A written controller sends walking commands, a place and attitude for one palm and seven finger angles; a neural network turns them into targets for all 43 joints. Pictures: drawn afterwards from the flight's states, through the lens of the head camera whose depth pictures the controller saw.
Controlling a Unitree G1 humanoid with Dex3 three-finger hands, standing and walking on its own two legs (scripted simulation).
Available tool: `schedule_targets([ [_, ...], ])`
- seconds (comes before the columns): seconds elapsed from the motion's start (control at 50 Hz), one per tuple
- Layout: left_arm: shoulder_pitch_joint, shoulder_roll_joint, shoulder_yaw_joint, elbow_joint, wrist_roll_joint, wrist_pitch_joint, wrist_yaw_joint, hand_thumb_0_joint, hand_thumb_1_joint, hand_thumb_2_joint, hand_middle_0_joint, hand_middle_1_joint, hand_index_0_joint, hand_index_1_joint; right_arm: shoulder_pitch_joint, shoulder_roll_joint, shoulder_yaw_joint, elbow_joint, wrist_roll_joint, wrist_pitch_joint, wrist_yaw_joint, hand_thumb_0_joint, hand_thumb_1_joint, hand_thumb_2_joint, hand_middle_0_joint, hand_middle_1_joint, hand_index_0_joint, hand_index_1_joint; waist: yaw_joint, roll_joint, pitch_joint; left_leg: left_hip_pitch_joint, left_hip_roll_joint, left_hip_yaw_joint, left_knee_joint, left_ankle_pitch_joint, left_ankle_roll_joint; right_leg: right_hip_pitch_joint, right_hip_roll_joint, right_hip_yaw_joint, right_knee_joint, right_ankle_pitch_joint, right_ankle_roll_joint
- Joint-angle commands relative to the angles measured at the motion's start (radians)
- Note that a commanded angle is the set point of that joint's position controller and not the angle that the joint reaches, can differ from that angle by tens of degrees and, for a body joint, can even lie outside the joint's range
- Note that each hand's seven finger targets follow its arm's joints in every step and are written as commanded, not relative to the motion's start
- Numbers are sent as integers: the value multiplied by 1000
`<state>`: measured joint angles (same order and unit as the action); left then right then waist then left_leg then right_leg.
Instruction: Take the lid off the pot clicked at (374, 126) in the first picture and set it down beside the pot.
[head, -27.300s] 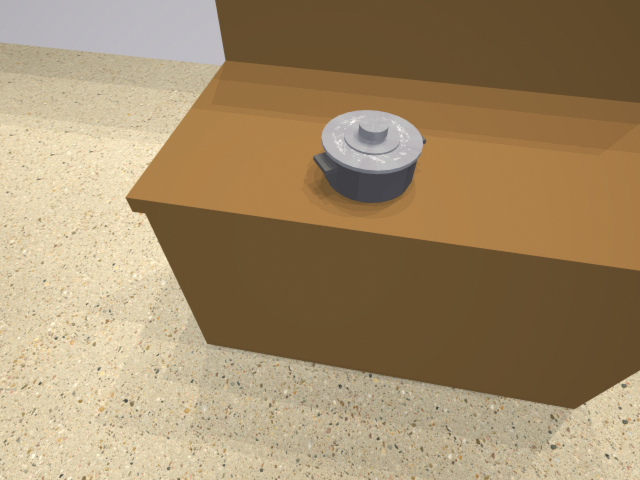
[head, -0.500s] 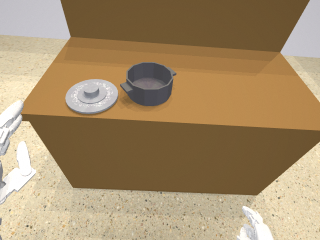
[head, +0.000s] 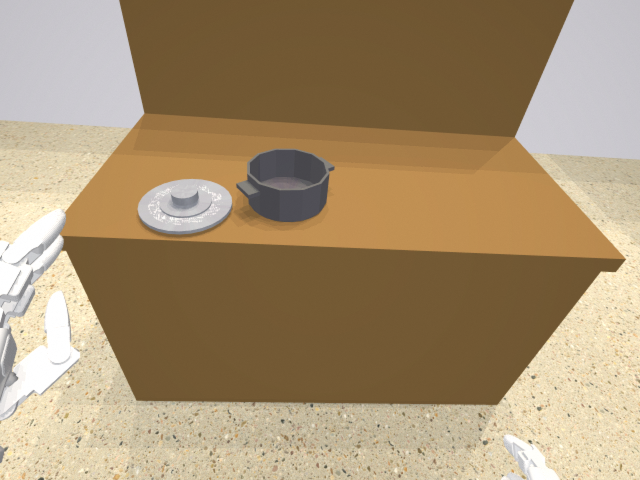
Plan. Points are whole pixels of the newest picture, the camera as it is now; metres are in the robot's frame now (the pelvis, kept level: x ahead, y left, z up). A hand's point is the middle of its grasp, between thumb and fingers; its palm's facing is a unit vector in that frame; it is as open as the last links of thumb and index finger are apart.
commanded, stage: step back with the hand held close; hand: left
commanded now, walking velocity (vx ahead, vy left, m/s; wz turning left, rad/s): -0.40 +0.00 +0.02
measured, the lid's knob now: (184, 194) +0.68 +0.31 -0.01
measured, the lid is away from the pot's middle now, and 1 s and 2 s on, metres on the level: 0.22 0.22 0.22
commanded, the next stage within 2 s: stop stepping back and stand still in 0.08 s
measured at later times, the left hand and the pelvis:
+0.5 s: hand out of the picture +0.06 +0.25 +0.21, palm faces +0.36 -0.84 -0.41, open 7.4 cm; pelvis -0.11 +0.02 +0.01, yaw -3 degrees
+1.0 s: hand out of the picture +0.03 +0.27 +0.18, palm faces +0.34 -0.80 -0.49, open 7.4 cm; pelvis -0.15 +0.04 +0.01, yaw -1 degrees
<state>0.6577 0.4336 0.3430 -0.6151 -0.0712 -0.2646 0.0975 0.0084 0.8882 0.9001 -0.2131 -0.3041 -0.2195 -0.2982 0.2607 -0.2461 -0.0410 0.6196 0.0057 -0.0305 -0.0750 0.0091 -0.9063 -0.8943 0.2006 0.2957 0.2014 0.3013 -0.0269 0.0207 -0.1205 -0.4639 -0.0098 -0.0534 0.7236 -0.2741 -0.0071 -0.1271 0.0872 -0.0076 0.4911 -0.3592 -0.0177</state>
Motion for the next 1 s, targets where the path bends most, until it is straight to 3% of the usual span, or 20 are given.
schedule_targets([
  [0.0,-266,129,69,-104,11,-35,28,0,900,900,-200,-300,-200,-300,-189,-101,5,-167,-12,-72,-29,0,-900,-900,200,300,200,300,-15,92,341,130,111,-138,-358,125,32,-431,-83,28,-131,44,-11],
  [0.08,-180,166,105,-190,7,-66,16,0,900,900,-200,-300,-200,-300,-160,-120,-8,-182,-42,-115,-10,0,-900,-900,200,300,200,300,29,275,41,97,277,-344,-584,93,102,-131,19,70,276,-138,-5],
  [0.14,-47,146,127,-298,-12,-43,15,0,900,900,-200,-300,-200,-300,-118,-103,-26,-189,-38,-137,14,0,-900,-900,200,300,200,300,50,154,-168,227,286,-269,-512,73,147,-121,-5,91,351,-146,3],
  [0.16,-187,-106,-244,676,104,174,-66,0,900,900,-200,-300,-200,-300,-109,-245,-54,59,-36,-123,40,0,-900,-900,200,300,200,300,-66,142,-17,202,280,-330,-213,723,151,-362,-59,123,474,-185,14],
  [0.18,-99,99,112,-404,-26,47,12,0,900,900,-200,-300,-200,-300,-108,-65,-55,-183,-32,-145,53,0,-900,-900,200,300,200,300,71,-12,-297,535,233,-136,-460,420,85,-212,49,40,376,-205,53],
  [0.2,-9,194,169,-444,-14,0,27,0,900,900,-200,-300,-200,-300,-140,-113,-40,-215,-24,-154,30,0,-900,-900,200,300,200,300,55,191,-260,385,236,-125,-478,115,95,-150,3,31,310,-163,20],
  [0.22,99,206,191,-405,-19,0,26,0,900,900,-200,-300,-200,-300,-105,-83,-39,-229,-15,-150,24,0,-900,-900,200,300,200,300,54,95,-264,325,182,-147,-499,-73,62,-111,35,-29,251,-178,9],
  [0.28,173,208,210,-462,-28,47,44,0,900,900,-200,-300,-200,-300,-139,-59,11,-235,-17,-123,15,0,-900,-900,200,300,200,300,45,276,-114,107,118,-101,-609,-363,-16,86,39,-91,-34,-110,-7],
  [0.32,146,193,199,-390,-11,55,47,0,900,900,-200,-300,-200,-300,-123,-41,18,-200,-17,-108,5,0,-900,-900,200,300,200,300,26,101,-16,109,20,36,-377,-288,-47,10,-75,-3,-243,-168,-60],
  [0.34,94,185,192,-346,-13,53,49,0,900,900,-200,-300,-200,-300,-108,-40,9,-174,-16,-97,0,0,-900,-900,200,300,200,300,7,-73,16,256,-17,54,-41,-136,-42,-275,-260,200,-377,-284,-122],
  [0.38,-42,178,195,-306,-25,62,65,0,900,900,-200,-300,-200,-300,-117,-63,-1,-120,-22,-93,-10,0,-900,-900,200,300,200,300,6,-148,59,230,-4,-48,299,-59,-23,-459,-444,352,-415,-238,-213],
  [0.5,-216,35,43,101,26,75,53,0,900,900,-200,-300,-200,-300,-151,-82,20,-90,18,-110,-36,0,-900,-900,200,300,200,300,-3,-12,267,192,56,25,-288,-58,46,-289,-223,60,-181,-71,-32],
  [0.6,-144,109,92,-127,20,36,38,0,900,900,-200,-300,-200,-300,-141,-76,20,-141,12,-127,-23,0,-900,-900,200,300,200,300,16,-58,63,249,91,-13,-280,378,65,-32,-130,-25,-44,405,28],
  [0.68,-89,154,118,-349,18,23,36,0,900,900,-200,-300,-200,-300,-150,-85,19,-172,6,-155,-4,0,-900,-900,200,300,200,300,33,140,1,298,130,-63,-341,505,50,-13,-77,-54,22,307,40],
  [0.76,8,136,143,-325,16,25,59,0,900,900,-200,-300,-200,-300,-129,-74,21,-167,-5,-173,3,0,-900,-900,200,300,200,300,35,263,36,240,179,-97,-434,145,62,-42,-59,-69,43,35,27],
  [0.86,-22,107,151,-163,12,31,71,0,900,900,-200,-300,-200,-300,-129,-58,17,-160,-5,-135,-7,0,-900,-900,200,300,200,300,11,126,89,69,119,-49,-393,-309,54,30,-89,-16,-103,-42,-13],
  [0.92,-6,94,128,-79,3,44,60,0,900,900,-200,-300,-200,-300,-121,-60,-1,-150,2,-106,-10,0,-900,-900,200,300,200,300,9,-199,140,45,5,65,29,-150,15,-131,-320,348,-336,-333,-125],
  [0.94,-39,82,116,-76,6,42,60,0,900,900,-200,-300,-200,-300,-120,-61,-1,-139,3,-100,-7,0,-900,-900,200,300,200,300,13,-219,155,-7,10,60,129,-136,18,-114,-368,367,-336,-241,-150],
  [0.96,-202,-89,-191,674,143,192,-42,0,900,900,-200,-300,-200,-300,-112,-148,-46,59,-16,-138,94,0,-900,-900,200,300,200,300,-5,-159,146,-150,117,69,269,-192,9,-101,-492,127,-134,204,-166],
  [0.98,-215,-96,-194,702,135,255,-62,0,900,900,-200,-300,-200,-300,-62,-87,-52,60,-8,-94,98,0,-900,-900,200,300,200,300,-9,-158,79,-73,88,31,244,-242,0,-130,-423,148,-57,356,-171],
])
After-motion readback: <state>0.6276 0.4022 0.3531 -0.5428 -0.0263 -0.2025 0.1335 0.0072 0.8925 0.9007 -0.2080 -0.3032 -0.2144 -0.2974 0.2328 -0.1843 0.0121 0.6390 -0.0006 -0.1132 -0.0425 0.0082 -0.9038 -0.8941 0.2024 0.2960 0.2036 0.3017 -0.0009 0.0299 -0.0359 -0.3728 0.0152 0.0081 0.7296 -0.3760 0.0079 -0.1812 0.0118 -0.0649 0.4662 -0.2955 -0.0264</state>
